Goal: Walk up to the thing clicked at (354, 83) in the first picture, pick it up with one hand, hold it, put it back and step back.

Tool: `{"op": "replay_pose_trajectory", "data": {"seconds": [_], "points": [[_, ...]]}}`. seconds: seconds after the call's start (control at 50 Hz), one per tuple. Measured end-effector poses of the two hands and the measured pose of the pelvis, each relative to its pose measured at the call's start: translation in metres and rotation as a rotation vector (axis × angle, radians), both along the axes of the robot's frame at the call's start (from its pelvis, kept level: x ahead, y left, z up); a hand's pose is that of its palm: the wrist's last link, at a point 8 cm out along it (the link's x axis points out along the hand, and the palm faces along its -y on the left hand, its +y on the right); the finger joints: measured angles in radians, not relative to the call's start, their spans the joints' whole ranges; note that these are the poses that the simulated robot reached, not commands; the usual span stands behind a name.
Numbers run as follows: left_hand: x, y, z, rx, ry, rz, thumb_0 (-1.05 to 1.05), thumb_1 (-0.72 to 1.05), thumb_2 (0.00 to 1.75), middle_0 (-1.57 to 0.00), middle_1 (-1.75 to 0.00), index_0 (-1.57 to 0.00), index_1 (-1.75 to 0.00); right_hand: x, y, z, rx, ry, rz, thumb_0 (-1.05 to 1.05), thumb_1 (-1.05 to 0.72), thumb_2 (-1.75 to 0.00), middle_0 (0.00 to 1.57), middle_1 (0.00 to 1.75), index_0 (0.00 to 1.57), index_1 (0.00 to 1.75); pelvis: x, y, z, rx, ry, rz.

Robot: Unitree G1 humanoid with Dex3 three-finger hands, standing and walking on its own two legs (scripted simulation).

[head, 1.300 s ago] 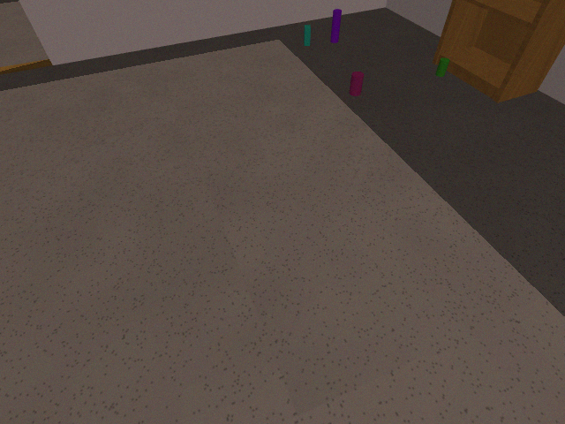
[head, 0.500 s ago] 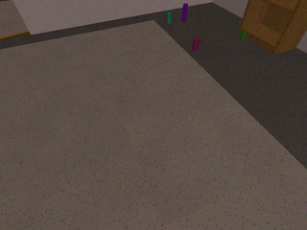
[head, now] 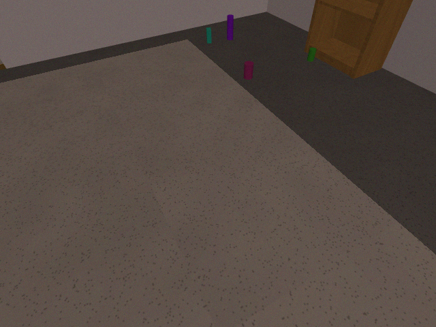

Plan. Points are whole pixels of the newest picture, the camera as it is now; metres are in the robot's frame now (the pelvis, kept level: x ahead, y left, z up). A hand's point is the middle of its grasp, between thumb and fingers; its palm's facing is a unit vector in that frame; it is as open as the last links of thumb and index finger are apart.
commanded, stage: walk up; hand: left
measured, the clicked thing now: (248, 70) +2.30 -0.34 -0.71
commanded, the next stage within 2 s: none
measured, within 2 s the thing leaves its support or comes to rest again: neither
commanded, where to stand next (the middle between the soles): +1.92 -0.45 m, yaw -14 degrees
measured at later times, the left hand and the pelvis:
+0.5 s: hand (148, 276) +0.28 +0.18 -0.15, palm faces -0.11 -0.94 -0.33, open 7.4 cm; pelvis +0.23 -0.10 -0.01, yaw -8 degrees
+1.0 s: hand (197, 132) +0.76 +0.07 -0.13, palm faces -0.30 -0.86 -0.40, open 7.4 cm; pelvis +0.54 -0.17 -0.03, yaw -13 degrees
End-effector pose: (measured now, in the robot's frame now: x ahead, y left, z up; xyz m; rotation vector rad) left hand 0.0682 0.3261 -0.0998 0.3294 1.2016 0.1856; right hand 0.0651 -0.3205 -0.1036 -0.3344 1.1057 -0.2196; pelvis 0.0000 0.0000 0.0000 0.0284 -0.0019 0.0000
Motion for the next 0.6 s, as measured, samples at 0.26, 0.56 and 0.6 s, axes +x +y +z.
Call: {"op": "replay_pose_trajectory", "data": {"seconds": [0.26,0.56,0.6], "points": [[0.128,-0.070,0.011,0.075,-0.160,-0.055,0.01,0.91,0.90,-0.20,-0.30,-0.20,-0.30,0.074,-0.114,-0.024,-0.028,0.034,-0.078,0.01,-0.91,-0.90,0.20,0.30,0.20,0.30,0.100,-0.080,-0.022,-0.044,-0.037,-0.080],[0.254,-0.099,-0.028,-0.024,0.018,-0.089,0.01,0.90,0.90,-0.21,-0.30,-0.21,-0.30,0.277,-0.108,0.014,-0.015,-0.063,-0.020,0.01,-0.90,-0.90,0.21,0.30,0.20,0.30,0.271,-0.093,-0.015,-0.064,-0.005,-0.148],[0.291,-0.094,-0.040,-0.018,0.025,-0.114,0.01,0.90,0.90,-0.21,-0.30,-0.21,-0.30,0.302,-0.109,0.010,-0.047,-0.085,-0.036,0.01,-0.90,-0.90,0.21,0.30,0.20,0.30,0.300,-0.088,-0.025,-0.043,-0.005,-0.158]]}}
